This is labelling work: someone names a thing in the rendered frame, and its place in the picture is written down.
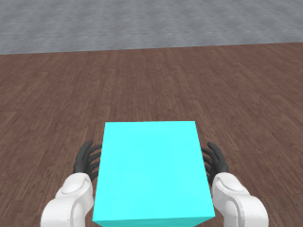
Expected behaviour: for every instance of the left robot forearm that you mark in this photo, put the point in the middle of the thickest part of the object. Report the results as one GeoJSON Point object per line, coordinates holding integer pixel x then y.
{"type": "Point", "coordinates": [71, 204]}

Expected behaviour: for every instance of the left robot hand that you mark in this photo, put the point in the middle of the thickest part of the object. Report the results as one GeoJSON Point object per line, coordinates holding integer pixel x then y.
{"type": "Point", "coordinates": [83, 160]}

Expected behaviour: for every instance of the right robot hand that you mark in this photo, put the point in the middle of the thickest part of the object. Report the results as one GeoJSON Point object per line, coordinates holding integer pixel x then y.
{"type": "Point", "coordinates": [217, 162]}

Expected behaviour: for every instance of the carton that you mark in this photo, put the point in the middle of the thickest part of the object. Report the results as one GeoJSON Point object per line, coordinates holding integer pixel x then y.
{"type": "Point", "coordinates": [152, 174]}

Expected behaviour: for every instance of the right robot forearm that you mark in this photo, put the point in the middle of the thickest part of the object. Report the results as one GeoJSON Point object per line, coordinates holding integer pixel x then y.
{"type": "Point", "coordinates": [238, 207]}

